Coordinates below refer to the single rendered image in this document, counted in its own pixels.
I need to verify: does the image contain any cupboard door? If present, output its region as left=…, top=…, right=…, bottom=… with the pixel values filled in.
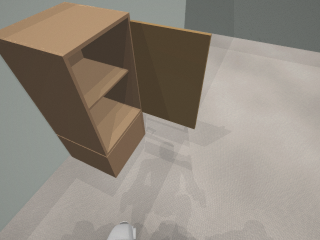
left=129, top=20, right=212, bottom=129

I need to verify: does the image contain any left robot thigh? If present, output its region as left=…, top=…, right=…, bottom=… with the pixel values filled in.
left=107, top=223, right=136, bottom=240

